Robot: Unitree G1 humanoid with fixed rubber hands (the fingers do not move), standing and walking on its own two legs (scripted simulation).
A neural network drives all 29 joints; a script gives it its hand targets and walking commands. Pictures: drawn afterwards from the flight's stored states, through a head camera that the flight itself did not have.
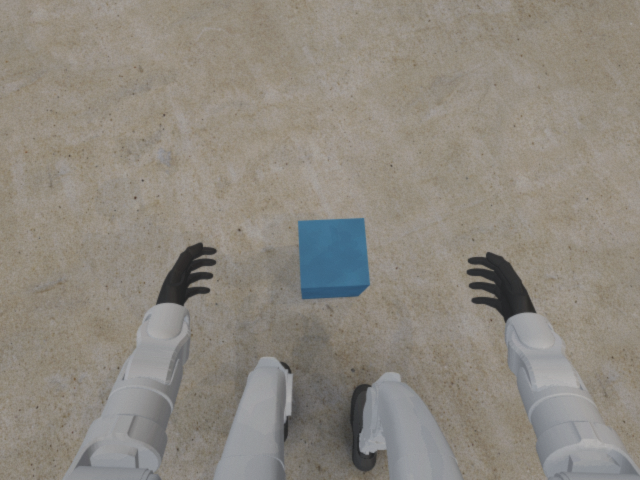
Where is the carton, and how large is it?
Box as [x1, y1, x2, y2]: [298, 218, 369, 298]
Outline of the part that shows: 363,218 298,221 300,279 302,298 355,296 358,295 369,284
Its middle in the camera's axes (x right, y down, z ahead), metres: +0.02 +0.05 +1.01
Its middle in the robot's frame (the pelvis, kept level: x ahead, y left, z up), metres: +0.47 -0.02 -0.59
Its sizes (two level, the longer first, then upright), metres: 0.163 0.160 0.217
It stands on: the floor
